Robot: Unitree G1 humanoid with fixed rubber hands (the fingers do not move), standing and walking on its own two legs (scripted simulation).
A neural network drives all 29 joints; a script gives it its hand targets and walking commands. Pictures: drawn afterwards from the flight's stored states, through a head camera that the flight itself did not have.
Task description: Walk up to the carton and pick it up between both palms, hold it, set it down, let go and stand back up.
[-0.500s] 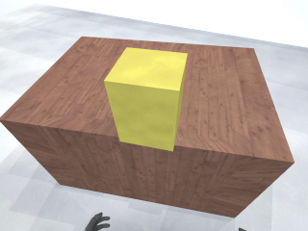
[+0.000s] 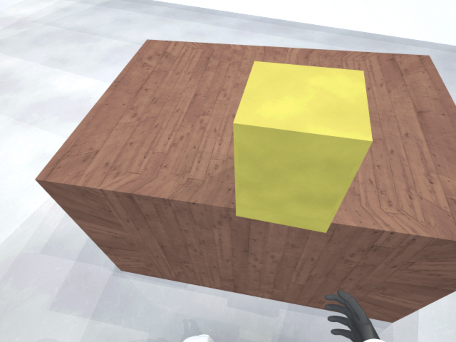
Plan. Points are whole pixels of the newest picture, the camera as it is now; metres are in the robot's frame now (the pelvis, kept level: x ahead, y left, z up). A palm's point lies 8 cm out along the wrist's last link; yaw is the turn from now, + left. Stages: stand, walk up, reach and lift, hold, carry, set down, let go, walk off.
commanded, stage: walk up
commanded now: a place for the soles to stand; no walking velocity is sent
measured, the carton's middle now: (292, 151) +0.47 -0.06 +0.06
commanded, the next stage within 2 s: none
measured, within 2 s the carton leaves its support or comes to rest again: neither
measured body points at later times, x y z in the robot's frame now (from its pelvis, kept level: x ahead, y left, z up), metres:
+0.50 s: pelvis +0.00 +0.00 +0.01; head +0.02 +0.00 +0.46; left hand +0.23 +0.14 -0.09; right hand +0.02 -0.25 -0.10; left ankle +0.05 +0.12 -0.72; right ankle +0.00 -0.13 -0.70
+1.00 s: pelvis -0.01 -0.02 +0.01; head +0.01 -0.01 +0.46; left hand +0.14 +0.18 -0.11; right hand +0.05 -0.25 -0.10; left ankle +0.02 +0.09 -0.72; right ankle +0.00 -0.12 -0.72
